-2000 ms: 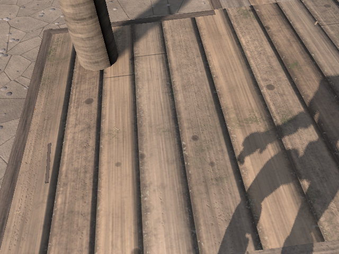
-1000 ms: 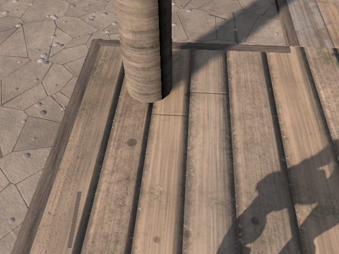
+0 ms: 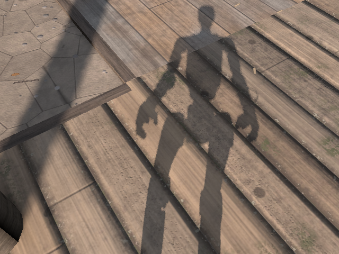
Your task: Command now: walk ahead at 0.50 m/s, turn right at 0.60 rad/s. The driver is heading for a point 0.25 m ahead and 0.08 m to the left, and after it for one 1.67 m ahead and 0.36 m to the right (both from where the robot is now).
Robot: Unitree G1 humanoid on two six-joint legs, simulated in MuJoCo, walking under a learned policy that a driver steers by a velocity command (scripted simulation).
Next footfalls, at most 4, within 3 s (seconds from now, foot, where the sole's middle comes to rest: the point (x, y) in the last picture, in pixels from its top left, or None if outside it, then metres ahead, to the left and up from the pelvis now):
0.38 left None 0.39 0.11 -0.77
0.88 right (208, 203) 0.63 -0.13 -0.77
1.44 left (172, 140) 0.96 0.01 -0.77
1.98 right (214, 96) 1.23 -0.22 -0.77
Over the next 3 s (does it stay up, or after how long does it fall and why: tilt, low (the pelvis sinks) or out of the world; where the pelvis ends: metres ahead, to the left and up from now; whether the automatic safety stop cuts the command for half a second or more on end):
stays up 1.60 -0.19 0.00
